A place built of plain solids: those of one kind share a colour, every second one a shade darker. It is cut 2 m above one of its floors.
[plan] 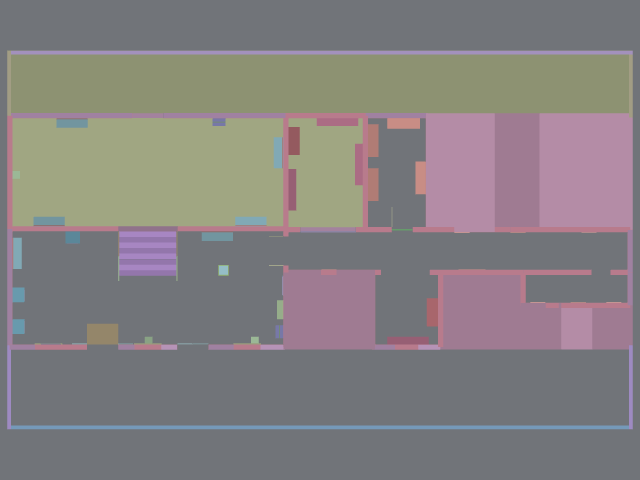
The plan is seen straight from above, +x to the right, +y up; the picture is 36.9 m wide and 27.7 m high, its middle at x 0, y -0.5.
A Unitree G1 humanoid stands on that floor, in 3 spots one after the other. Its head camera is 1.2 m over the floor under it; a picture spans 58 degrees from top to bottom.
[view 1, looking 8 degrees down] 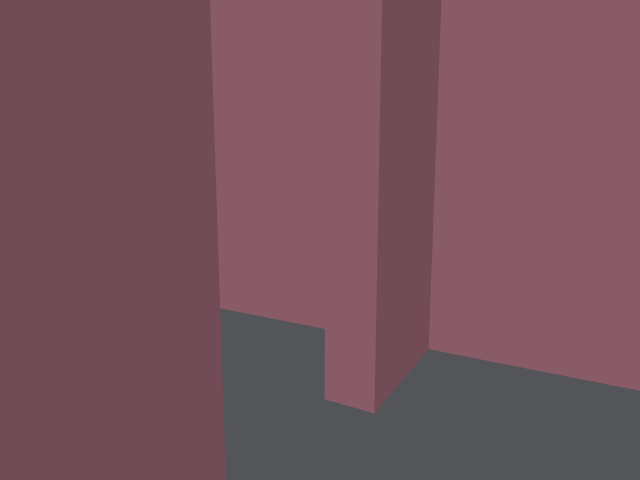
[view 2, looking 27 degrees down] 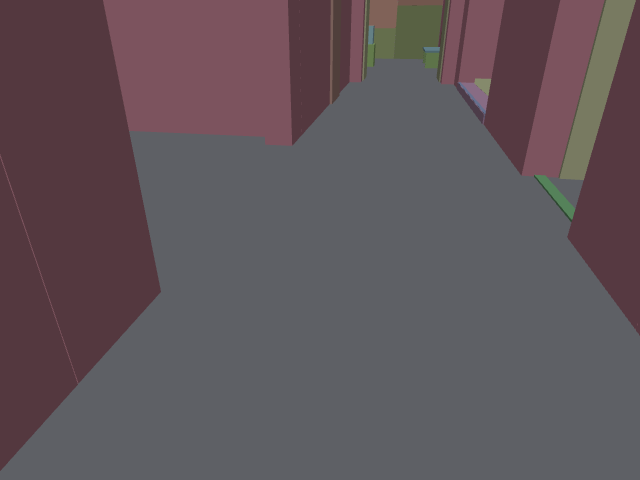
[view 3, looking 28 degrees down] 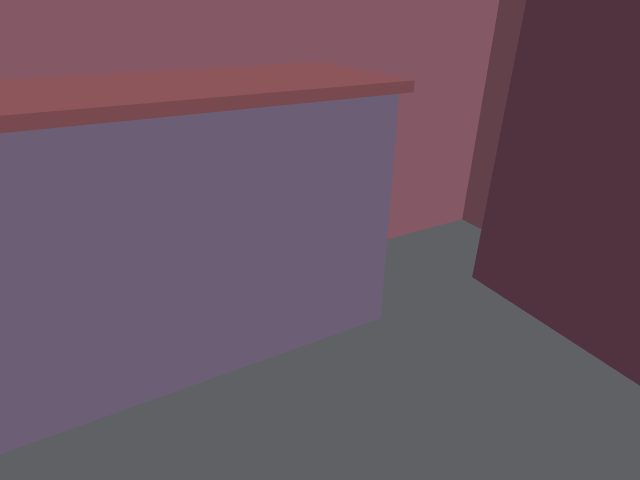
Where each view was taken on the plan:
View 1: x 14.81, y -3.32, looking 30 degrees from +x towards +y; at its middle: wall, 3.43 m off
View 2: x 7.97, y -1.14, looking -170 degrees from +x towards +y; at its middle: ground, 2.64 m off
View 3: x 5.00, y -4.52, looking -28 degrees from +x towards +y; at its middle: counter_body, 1.56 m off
